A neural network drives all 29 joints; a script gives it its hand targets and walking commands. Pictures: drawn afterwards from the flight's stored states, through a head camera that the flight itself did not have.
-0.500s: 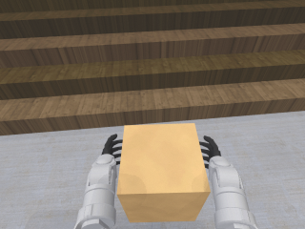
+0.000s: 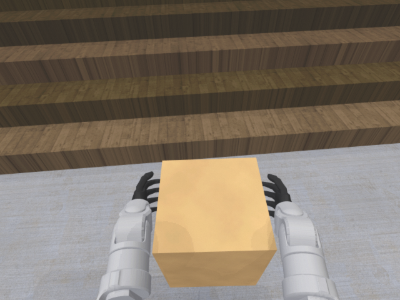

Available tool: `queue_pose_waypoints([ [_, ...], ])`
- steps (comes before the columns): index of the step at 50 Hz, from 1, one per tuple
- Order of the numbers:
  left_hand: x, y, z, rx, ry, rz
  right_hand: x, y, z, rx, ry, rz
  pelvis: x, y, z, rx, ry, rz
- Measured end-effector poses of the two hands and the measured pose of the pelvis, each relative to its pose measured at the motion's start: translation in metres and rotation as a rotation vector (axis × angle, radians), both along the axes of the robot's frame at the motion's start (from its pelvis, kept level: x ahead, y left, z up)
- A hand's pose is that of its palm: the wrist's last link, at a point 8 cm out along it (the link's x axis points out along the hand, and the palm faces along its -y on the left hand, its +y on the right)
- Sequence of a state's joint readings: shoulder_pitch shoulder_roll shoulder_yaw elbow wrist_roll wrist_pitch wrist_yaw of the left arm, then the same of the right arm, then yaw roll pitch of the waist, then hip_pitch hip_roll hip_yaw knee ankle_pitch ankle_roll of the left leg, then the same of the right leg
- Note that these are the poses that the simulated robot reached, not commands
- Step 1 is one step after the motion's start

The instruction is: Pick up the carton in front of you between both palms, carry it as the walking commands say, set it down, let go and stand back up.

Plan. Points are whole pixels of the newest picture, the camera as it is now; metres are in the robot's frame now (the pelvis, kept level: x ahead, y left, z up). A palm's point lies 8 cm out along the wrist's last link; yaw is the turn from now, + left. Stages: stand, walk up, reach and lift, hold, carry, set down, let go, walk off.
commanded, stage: reach and lift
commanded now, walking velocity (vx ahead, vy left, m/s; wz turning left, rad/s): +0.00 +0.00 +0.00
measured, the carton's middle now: (211, 225) +0.29 +0.00 -0.05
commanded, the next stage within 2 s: hold in 0.34 s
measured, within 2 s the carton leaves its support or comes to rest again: neither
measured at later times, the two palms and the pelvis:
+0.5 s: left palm (136, 203) +0.29 +0.15 +0.05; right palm (283, 206) +0.28 -0.15 +0.05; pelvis +0.00 +0.00 +0.00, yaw +0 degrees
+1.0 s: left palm (136, 205) +0.29 +0.15 +0.05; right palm (284, 207) +0.28 -0.15 +0.05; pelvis -0.01 +0.00 +0.00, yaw +0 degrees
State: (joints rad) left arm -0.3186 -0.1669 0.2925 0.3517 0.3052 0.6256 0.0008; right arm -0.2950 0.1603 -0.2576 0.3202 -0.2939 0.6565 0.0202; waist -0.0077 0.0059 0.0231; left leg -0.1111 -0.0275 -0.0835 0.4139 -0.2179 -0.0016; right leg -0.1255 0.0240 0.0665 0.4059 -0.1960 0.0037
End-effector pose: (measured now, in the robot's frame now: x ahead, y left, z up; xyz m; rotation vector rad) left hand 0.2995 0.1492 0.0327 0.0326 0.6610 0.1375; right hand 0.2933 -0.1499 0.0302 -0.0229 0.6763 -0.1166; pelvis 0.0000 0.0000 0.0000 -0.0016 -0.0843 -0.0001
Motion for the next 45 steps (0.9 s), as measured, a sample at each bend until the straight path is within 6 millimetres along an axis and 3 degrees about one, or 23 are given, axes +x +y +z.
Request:
queue_pose_waypoints([
  [17,-0.001,0.002,0.007,0.007,0.0,-0.012,-0.003,0.002,0.007,-0.009,0.0,0.002,0.006,0.004,0.002,0.0,-0.018,-0.003],
  [23,-0.006,0.003,0.018,0.006,-0.027,-0.009,-0.007,0.003,0.017,-0.01,-0.028,0.004,0.005,0.003,0.003,0.001,-0.031,-0.005],
  [33,-0.016,0.005,0.02,-0.001,-0.005,0.005,-0.014,0.005,0.02,-0.005,-0.005,0.009,-0.004,0.002,0.002,0.0,-0.061,-0.003],
  [45,-0.014,0.003,0.022,-0.013,-0.018,0.014,-0.012,0.003,0.022,0.009,-0.018,0.0,-0.01,0.001,0.0,0.001,-0.061,-0.004],
])
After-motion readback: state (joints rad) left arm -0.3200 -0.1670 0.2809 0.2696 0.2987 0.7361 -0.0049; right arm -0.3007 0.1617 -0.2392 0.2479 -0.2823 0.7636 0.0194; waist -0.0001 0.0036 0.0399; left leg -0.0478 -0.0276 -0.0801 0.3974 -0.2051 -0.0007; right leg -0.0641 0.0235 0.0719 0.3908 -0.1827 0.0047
